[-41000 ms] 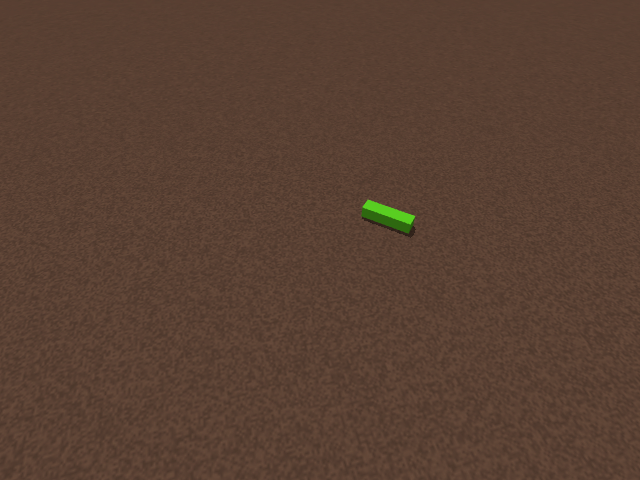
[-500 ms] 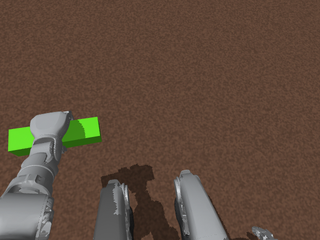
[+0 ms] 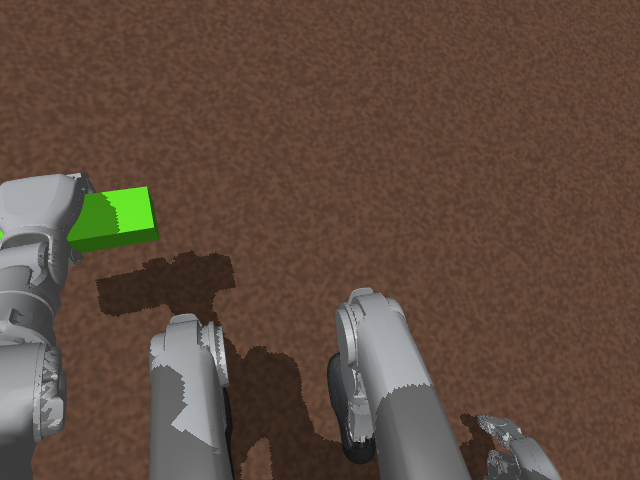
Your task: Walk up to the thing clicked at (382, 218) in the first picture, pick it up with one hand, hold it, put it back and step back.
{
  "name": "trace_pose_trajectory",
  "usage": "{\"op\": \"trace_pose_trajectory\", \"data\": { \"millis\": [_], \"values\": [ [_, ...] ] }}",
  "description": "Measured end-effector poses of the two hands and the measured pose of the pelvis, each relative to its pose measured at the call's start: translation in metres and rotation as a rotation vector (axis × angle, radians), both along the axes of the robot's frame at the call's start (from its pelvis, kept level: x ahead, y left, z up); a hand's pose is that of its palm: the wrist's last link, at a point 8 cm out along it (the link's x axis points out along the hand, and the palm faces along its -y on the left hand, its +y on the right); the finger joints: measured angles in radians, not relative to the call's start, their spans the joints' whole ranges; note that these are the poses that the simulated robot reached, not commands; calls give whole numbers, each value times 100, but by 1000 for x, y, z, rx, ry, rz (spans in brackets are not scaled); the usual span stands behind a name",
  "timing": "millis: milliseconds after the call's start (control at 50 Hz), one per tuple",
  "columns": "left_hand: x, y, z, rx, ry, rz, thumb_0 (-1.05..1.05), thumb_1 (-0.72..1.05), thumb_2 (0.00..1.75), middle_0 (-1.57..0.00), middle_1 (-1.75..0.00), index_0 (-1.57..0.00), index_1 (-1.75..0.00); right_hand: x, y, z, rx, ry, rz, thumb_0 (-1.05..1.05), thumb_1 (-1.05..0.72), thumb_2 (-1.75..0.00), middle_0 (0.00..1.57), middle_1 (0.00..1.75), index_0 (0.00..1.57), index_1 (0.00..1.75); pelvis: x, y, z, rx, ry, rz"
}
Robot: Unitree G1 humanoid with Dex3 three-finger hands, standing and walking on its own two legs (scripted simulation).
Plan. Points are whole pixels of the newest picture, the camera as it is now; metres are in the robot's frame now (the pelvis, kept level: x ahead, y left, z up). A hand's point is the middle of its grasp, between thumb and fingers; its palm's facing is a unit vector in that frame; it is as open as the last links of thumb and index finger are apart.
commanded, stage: crouch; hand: left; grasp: from above
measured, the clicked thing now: (62, 227) +0.45 +0.29 -0.20
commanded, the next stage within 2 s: lower in 0.62 s
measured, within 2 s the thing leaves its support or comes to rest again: neither
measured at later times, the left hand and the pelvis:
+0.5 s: hand (83, 237) +0.45 +0.28 -0.25, palm faces -0.45 -0.07 -0.89, open 9.3 cm; pelvis -0.01 +0.00 -0.07, yaw -2 degrees
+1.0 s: hand (93, 239) +0.46 +0.29 -0.30, palm faces -0.48 -0.10 -0.87, open 9.2 cm; pelvis -0.01 +0.00 -0.10, yaw -4 degrees
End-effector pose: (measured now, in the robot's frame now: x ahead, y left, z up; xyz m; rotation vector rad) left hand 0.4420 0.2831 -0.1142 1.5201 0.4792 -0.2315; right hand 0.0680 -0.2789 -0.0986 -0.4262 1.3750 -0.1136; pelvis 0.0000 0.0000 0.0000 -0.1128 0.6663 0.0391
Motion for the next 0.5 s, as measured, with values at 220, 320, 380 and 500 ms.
{"op": "trace_pose_trajectory", "data": {
  "millis": [220,320,380,500],
  "values": [
    [8,0,-37,-26,42,4,-1,6,59,-68,-66,-71,-61,-28,1,-28,19,66,-20,0,-90,-90,20,30,20,29,-5,-1,-33,-6,-19,-13],
    [9,0,-55,-36,37,-14,-1,7,57,-69,-65,-71,-61,-42,2,-42,22,101,-31,0,-90,-90,20,30,20,29,-8,-2,-49,-8,-30,-17],
    [9,0,-64,-37,29,-16,-1,7,56,-69,-65,-71,-60,-47,3,-49,22,111,-34,0,-91,-90,20,30,20,29,-10,-2,-58,-10,-38,-19],
    [12,2,-76,-32,18,-14,-1,8,54,-70,-64,-72,-59,-52,5,-62,25,115,-31,0,-91,-90,20,30,20,29,-11,-1,-71,-14,-50,-25]
  ]
}}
